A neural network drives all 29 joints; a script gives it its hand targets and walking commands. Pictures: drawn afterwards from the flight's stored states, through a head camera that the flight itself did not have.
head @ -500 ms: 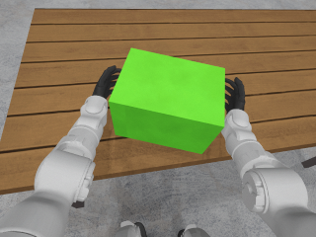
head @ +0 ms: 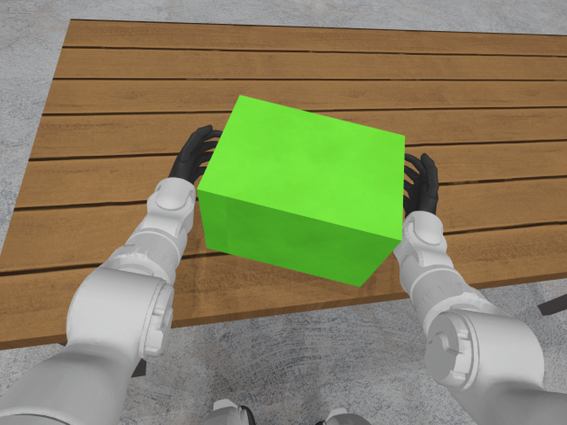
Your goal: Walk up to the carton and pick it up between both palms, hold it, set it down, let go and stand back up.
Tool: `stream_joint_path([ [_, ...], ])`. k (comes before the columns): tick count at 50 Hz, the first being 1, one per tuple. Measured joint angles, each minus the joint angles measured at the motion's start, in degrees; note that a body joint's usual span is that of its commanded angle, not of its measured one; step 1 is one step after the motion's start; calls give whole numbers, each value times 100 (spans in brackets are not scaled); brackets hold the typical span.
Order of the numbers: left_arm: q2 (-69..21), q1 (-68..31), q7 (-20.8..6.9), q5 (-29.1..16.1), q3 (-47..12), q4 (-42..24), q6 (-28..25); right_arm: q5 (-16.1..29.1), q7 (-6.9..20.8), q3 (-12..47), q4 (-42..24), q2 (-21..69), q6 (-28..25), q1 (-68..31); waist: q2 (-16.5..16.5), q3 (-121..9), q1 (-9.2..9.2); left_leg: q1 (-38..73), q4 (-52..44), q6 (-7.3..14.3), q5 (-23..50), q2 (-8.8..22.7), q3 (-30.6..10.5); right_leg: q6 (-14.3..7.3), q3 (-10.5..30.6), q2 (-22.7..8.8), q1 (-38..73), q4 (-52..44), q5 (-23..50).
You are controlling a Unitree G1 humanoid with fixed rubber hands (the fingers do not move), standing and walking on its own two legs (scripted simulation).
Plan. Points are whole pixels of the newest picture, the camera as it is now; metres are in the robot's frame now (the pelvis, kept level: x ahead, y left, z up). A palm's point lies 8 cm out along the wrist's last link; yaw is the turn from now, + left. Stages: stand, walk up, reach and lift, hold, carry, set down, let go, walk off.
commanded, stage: reach and lift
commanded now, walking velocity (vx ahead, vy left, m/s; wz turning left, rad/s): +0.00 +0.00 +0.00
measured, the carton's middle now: (302, 194) +0.45 -0.04 +0.02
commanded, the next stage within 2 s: none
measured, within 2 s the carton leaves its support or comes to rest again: leaves its support in 1.46 s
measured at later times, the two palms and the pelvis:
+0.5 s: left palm (186, 178) +0.47 +0.13 +0.04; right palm (419, 214) +0.39 -0.21 +0.04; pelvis +0.02 -0.03 +0.02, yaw +2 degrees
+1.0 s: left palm (187, 181) +0.46 +0.13 +0.04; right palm (419, 214) +0.39 -0.21 +0.04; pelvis +0.02 -0.03 +0.03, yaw +1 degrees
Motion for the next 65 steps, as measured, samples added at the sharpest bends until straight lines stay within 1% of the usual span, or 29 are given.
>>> stream_joint_path([
  [5,-52,-133,-85,478,506,462,-320,-654,75,-704,-51,204,-296,153,-28,148,-32,229,-117,34,29,-25,-103,-91,-109,8,283,-154,3],
  [9,-62,-59,-100,739,716,678,-597,-1028,137,-1125,-34,362,-610,320,28,194,-29,409,-226,3,35,0,-188,-179,-189,61,534,-381,56],
  [13,-48,4,-130,900,912,812,-796,-1293,195,-1347,25,435,-852,400,44,294,0,612,-323,-18,32,26,-223,-170,-216,99,775,-560,88],
  [17,-4,13,-220,966,1077,895,-909,-1444,206,-1356,48,468,-1039,464,-5,407,35,780,-424,-4,53,53,-226,-149,-214,131,941,-676,115],
  [22,38,22,-292,981,1115,873,-940,-1436,153,-1312,82,517,-1219,507,-52,448,70,840,-537,-34,115,81,-257,-194,-240,171,1002,-788,167],
  [29,67,6,-335,1015,1060,750,-894,-1377,3,-1248,91,573,-1413,524,-83,431,120,776,-640,-65,214,101,-303,-236,-282,203,933,-861,234],
  [36,12,53,-280,1069,975,625,-893,-1342,-94,-1241,153,561,-1620,550,-65,363,208,721,-776,-88,311,106,-315,-257,-295,217,879,-998,328],
  [43,-51,167,-200,1022,866,557,-974,-1328,-82,-1155,235,484,-1766,603,-44,312,288,780,-975,-85,398,96,-266,-253,-251,208,917,-1194,433],
  [55,-177,433,-82,638,560,439,-1079,-1075,-59,-721,295,315,-1833,720,31,259,388,951,-1237,-68,480,74,-188,-250,-182,187,1064,-1465,547],
  [60,-204,510,-38,364,332,397,-1030,-883,-57,-446,255,246,-1705,746,76,211,408,984,-1316,-67,517,68,-182,-253,-178,184,1087,-1529,578],
  [65,-217,580,7,65,46,371,-924,-664,-63,-137,131,191,-1453,799,130,127,414,999,-1368,-71,547,63,-200,-259,-197,184,1096,-1555,586],
])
